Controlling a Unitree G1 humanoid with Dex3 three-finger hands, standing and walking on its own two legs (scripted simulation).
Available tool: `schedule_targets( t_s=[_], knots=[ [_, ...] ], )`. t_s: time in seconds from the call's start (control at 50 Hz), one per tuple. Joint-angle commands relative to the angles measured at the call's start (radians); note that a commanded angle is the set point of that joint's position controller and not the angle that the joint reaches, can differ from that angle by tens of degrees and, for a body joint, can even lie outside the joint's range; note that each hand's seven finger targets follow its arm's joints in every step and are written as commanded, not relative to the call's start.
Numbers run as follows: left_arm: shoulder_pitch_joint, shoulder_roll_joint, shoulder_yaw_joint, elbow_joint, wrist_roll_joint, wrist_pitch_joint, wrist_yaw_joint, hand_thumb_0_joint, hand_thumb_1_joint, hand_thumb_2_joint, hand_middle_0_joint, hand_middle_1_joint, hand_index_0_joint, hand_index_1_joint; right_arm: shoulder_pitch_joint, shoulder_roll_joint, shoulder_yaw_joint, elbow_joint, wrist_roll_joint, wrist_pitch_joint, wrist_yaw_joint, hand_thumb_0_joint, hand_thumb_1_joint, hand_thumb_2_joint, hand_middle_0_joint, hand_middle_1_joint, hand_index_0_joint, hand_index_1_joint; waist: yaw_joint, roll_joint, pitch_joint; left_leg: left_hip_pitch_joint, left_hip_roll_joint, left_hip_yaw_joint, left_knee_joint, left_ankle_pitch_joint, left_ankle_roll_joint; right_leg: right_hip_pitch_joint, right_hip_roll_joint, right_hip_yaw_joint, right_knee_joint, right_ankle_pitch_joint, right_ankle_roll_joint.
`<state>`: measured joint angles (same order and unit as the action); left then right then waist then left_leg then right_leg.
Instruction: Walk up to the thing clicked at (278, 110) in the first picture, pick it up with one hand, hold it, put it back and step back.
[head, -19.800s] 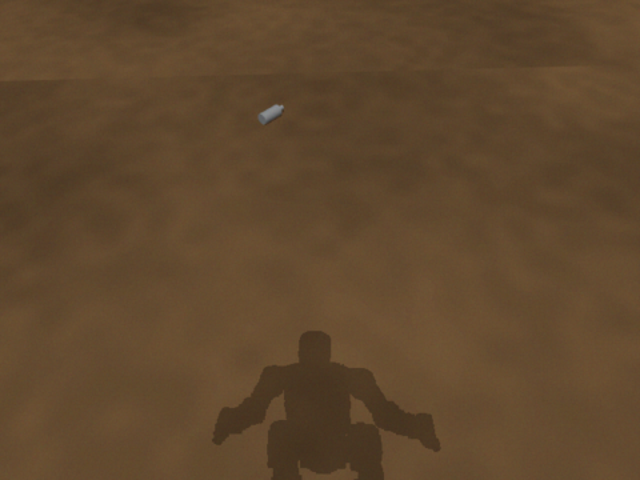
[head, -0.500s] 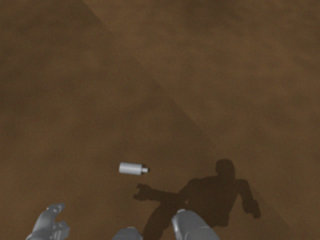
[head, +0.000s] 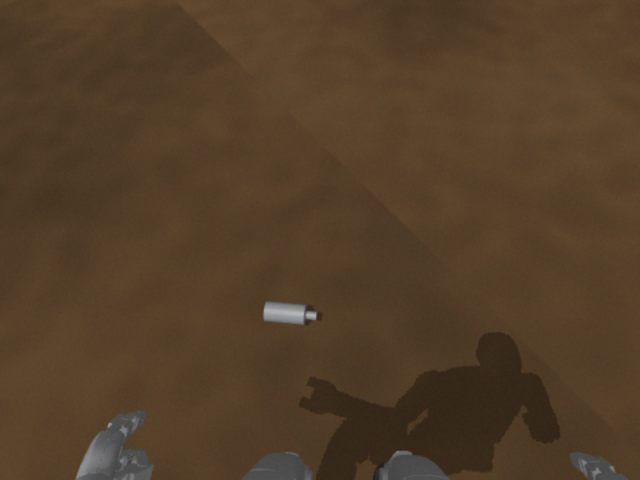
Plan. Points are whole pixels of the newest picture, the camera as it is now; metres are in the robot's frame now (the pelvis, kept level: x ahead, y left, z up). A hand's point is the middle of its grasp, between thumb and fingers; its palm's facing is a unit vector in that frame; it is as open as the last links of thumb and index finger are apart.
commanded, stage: walk up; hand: left
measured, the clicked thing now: (291, 313) +0.59 +0.18 -0.73
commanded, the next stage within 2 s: stand in 1.36 s
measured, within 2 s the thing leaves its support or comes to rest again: neither
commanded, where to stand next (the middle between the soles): +0.23 -0.04 m, yaw +1 degrees
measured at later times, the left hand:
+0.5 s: hand out of the picture -0.06 +0.23 -0.14, palm faces -0.04 -0.92 -0.40, open 7.4 cm
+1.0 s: hand out of the picture -0.06 +0.24 -0.14, palm faces +0.04 -0.93 -0.35, open 7.4 cm
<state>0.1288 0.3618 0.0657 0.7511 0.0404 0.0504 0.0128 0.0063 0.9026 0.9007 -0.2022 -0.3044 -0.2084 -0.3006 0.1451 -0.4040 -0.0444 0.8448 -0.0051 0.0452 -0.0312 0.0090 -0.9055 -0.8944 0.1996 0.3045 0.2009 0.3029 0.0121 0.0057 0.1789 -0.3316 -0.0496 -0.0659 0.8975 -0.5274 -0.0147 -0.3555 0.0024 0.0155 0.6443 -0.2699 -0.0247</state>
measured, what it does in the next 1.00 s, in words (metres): walks backwards: left foot, then right foot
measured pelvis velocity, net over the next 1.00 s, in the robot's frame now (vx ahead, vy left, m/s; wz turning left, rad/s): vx -0.14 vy -0.02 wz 0.03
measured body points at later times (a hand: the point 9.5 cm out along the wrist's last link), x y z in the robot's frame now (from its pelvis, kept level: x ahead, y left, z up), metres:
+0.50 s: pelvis -0.13 -0.04 +0.00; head -0.10 -0.05 +0.45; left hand -0.06 +0.27 -0.11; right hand -0.04 -0.36 -0.12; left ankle -0.09 +0.12 -0.69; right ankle -0.14 -0.16 -0.72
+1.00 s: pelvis -0.14 -0.02 +0.01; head -0.14 -0.03 +0.46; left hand -0.06 +0.29 -0.11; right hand -0.05 -0.32 -0.12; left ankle -0.14 +0.11 -0.72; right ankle -0.14 -0.15 -0.72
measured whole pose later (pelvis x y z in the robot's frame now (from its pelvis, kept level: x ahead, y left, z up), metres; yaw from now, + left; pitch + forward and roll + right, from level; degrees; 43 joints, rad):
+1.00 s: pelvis -0.14 -0.02 +0.01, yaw +2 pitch -3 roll +0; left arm 0.17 0.36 0.04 1.02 0.01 -0.03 -0.01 0.01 0.90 0.90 -0.20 -0.30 -0.21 -0.30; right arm 0.18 -0.36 -0.03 1.01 -0.02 -0.01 0.02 0.01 -0.91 -0.89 0.20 0.30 0.20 0.30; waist 0.00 0.01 0.03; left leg -0.19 -0.01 -0.06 0.53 -0.30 -0.01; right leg -0.19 -0.01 0.01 0.53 -0.30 0.01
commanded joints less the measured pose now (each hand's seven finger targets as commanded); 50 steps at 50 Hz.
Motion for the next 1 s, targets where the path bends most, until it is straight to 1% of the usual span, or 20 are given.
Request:
schedule_targets(
  t_s=[0.0,0.02,0.06,0.08,0.14,0.24,0.32,0.34,0.36,0.38,0.4,0.46,0.56,0.62,0.64,0.68,0.7,0.8,0.86,0.98],
  knots=[
    [0.009,0.247,0.067,-0.083,-0.016,0.001,0.011,0.0,0.9,0.9,-0.2,-0.3,-0.2,-0.3,0.121,-0.157,-0.06,-0.033,-0.018,-0.036,-0.006,0.0,-0.9,-0.9,0.2,0.3,0.2,0.3,-0.02,-0.161,-0.269,0.093,0.018,0.085,-0.462,0.271,0.027,0.235,-0.194,0.208,-0.004,0.467,-0.128],
    [0.014,0.225,0.059,-0.085,-0.019,0.007,0.007,0.0,0.9,0.9,-0.2,-0.3,-0.2,-0.3,0.108,-0.18,-0.069,-0.034,-0.025,-0.04,-0.005,0.0,-0.9,-0.9,0.2,0.3,0.2,0.3,-0.014,-0.099,-0.258,0.152,0.073,-0.008,-0.496,0.369,0.049,0.131,-0.151,0.194,0.025,0.317,-0.082],
    [-0.023,0.207,0.063,-0.101,-0.026,0.006,0.015,0.0,0.9,0.9,-0.2,-0.3,-0.2,-0.3,0.038,-0.353,-0.104,-0.072,-0.029,-0.039,0.008,0.0,-0.9,-0.9,0.2,0.3,0.2,0.3,-0.046,0.241,-0.237,0.093,0.471,-0.435,-0.565,0.635,0.293,-0.069,0.089,0.064,0.378,-0.353,0.01],
    [-0.061,0.229,0.077,-0.09,-0.007,0.007,0.021,0.0,0.9,0.9,-0.2,-0.3,-0.2,-0.3,0.025,-0.351,-0.112,-0.076,-0.034,-0.045,0.004,0.0,-0.9,-0.9,0.2,0.3,0.2,0.3,-0.066,0.202,-0.205,0.027,0.516,-0.502,-0.57,0.656,0.355,-0.064,0.087,0.172,0.557,-0.396,0.014],
    [0.05,0.217,0.08,-0.032,-0.028,0.011,0.014,0.0,0.9,0.9,-0.2,-0.3,-0.2,-0.3,-0.058,-0.24,-0.074,-0.09,-0.031,-0.048,-0.012,0.0,-0.9,-0.9,0.2,0.3,0.2,0.3,0.031,0.099,-0.162,0.091,0.33,-0.191,-0.462,0.765,0.243,-0.141,0.102,0.2,0.671,-0.27,0.015],
    [0.031,0.189,0.064,-0.019,-0.019,-0.025,-0.007,0.0,0.9,0.9,-0.2,-0.3,-0.2,-0.3,0.048,-0.215,-0.075,-0.075,-0.031,-0.052,-0.003,0.0,-0.9,-0.9,0.2,0.3,0.2,0.3,-0.049,0.179,-0.21,0.275,0.28,-0.128,-0.415,0.626,0.246,-0.097,0.049,0.086,0.275,-0.262,0.058],
    [0.156,0.171,0.061,0.081,-0.018,-0.056,-0.003,0.0,0.9,0.9,-0.2,-0.3,-0.2,-0.3,-0.019,-0.24,-0.071,-0.089,-0.03,-0.026,0.015,0.0,-0.9,-0.9,0.2,0.3,0.2,0.3,0.009,0.211,-0.229,0.096,0.244,-0.082,-0.329,0.435,0.191,0.199,0.038,-0.04,-0.213,-0.068,0.021],
    [0.176,0.203,0.071,0.104,-0.008,-0.067,0.003,0.0,0.9,0.9,-0.2,-0.3,-0.2,-0.3,-0.01,-0.215,-0.061,-0.086,-0.022,-0.019,0.017,0.0,-0.9,-0.9,0.2,0.3,0.2,0.3,0.018,0.148,-0.229,0.003,0.205,-0.061,-0.268,0.359,0.145,0.292,0.036,-0.006,-0.268,-0.003,0.003],
    [0.184,0.267,0.09,0.105,0.006,-0.076,0.004,0.0,0.9,0.9,-0.2,-0.3,-0.2,-0.3,0.012,-0.163,-0.043,-0.094,-0.013,-0.018,0.019,0.0,-0.9,-0.9,0.2,0.3,0.2,0.3,0.013,-0.02,-0.193,-0.163,0.12,-0.049,-0.154,0.188,0.083,0.318,-0.081,0.246,-0.286,-0.137,-0.037],
    [0.115,0.36,0.101,0.071,0.002,-0.077,0.003,0.0,0.9,0.9,-0.2,-0.3,-0.2,-0.3,-0.029,-0.133,-0.041,-0.109,-0.005,-0.016,0.012,0.0,-0.9,-0.9,0.2,0.3,0.2,0.3,0.029,-0.188,-0.158,-0.163,0.015,-0.051,-0.034,-0.051,0.031,0.075,-0.338,0.538,-0.386,-0.286,-0.173],
    [0.049,0.389,0.102,0.05,0.005,-0.079,0.003,0.0,0.9,0.9,-0.2,-0.3,-0.2,-0.3,-0.056,-0.202,-0.067,-0.083,-0.009,-0.01,0.005,0.0,-0.9,-0.9,0.2,0.3,0.2,0.3,0.038,-0.166,-0.081,-0.079,0.033,-0.135,0.125,-0.063,0.015,-0.115,-0.403,0.618,-0.415,-0.313,-0.249],
    [-0.021,0.284,0.082,0.054,0.0,-0.093,0.01,0.0,0.9,0.9,-0.2,-0.3,-0.2,-0.3,0.039,-0.187,-0.058,-0.02,0.008,-0.025,0.012,0.0,-0.9,-0.9,0.2,0.3,0.2,0.3,-0.023,-0.114,-0.083,-0.121,0.011,-0.119,0.14,0.055,0.02,0.025,-0.25,0.317,-0.298,-0.065,-0.159],
    [0.062,0.281,0.083,0.081,0.004,-0.098,0.001,0.0,0.9,0.9,-0.2,-0.3,-0.2,-0.3,0.014,-0.161,-0.049,-0.004,-0.019,-0.047,0.035,0.0,-0.9,-0.9,0.2,0.3,0.2,0.3,0.044,-0.192,-0.107,-0.088,0.043,-0.015,-0.171,0.006,0.005,0.159,-0.238,0.287,-0.292,-0.155,-0.154],
    [0.029,0.271,0.064,0.08,-0.015,-0.083,-0.006,0.0,0.9,0.9,-0.2,-0.3,-0.2,-0.3,0.09,-0.144,-0.054,0.041,-0.02,-0.067,0.036,0.0,-0.9,-0.9,0.2,0.3,0.2,0.3,-0.005,-0.163,-0.161,0.128,0.025,0.06,-0.487,0.169,0.023,0.13,-0.209,0.206,-0.191,0.017,-0.118],
    [0.028,0.231,0.045,0.075,-0.018,-0.078,-0.007,0.0,0.9,0.9,-0.2,-0.3,-0.2,-0.3,0.11,-0.161,-0.064,0.053,-0.03,-0.075,0.031,0.0,-0.9,-0.9,0.2,0.3,0.2,0.3,-0.025,-0.123,-0.187,0.233,0.04,-0.002,-0.544,0.253,0.037,0.067,-0.176,0.17,-0.118,0.067,-0.074],
    [0.017,0.181,0.032,0.097,-0.045,-0.075,-0.004,0.0,0.9,0.9,-0.2,-0.3,-0.2,-0.3,0.035,-0.257,-0.072,0.036,-0.029,-0.084,0.031,0.0,-0.9,-0.9,0.2,0.3,0.2,0.3,0.002,0.109,-0.18,0.144,0.32,-0.392,-0.625,0.085,0.184,-0.001,0.005,-0.014,0.038,-0.215,0.014],
    [0.018,0.217,0.04,0.111,-0.035,-0.078,-0.001,0.0,0.9,0.9,-0.2,-0.3,-0.2,-0.3,0.006,-0.26,-0.074,0.028,-0.026,-0.085,0.036,0.0,-0.9,-0.9,0.2,0.3,0.2,0.3,0.001,0.084,-0.16,0.06,0.328,-0.366,-0.607,0.085,0.219,0.087,-0.02,0.01,0.056,-0.247,0.008],
    [0.067,0.248,0.044,0.17,-0.028,-0.106,-0.003,0.0,0.9,0.9,-0.2,-0.3,-0.2,-0.3,-0.038,-0.163,-0.033,0.043,-0.01,-0.072,0.038,0.0,-0.9,-0.9,0.2,0.3,0.2,0.3,0.029,0.053,-0.145,-0.057,0.106,-0.096,-0.444,0.16,0.046,0.264,-0.111,0.178,-0.251,-0.047,-0.05],
    [-0.002,0.277,0.043,0.167,-0.022,-0.109,-0.003,0.0,0.9,0.9,-0.2,-0.3,-0.2,-0.3,0.022,-0.147,-0.032,0.082,-0.015,-0.07,0.037,0.0,-0.9,-0.9,0.2,0.3,0.2,0.3,-0.012,-0.032,-0.129,0.021,0.07,-0.051,-0.396,0.142,0.041,0.166,-0.206,0.279,-0.302,-0.133,-0.1],
    [-0.027,0.215,0.021,0.207,-0.037,-0.114,-0.004,0.0,0.9,0.9,-0.2,-0.3,-0.2,-0.3,-0.026,-0.156,-0.024,0.102,-0.009,-0.089,0.039,0.0,-0.9,-0.9,0.2,0.3,0.2,0.3,0.005,-0.012,-0.168,0.095,0.151,-0.111,-0.492,0.454,0.078,0.233,-0.089,0.084,-0.222,0.179,-0.012]
  ],
)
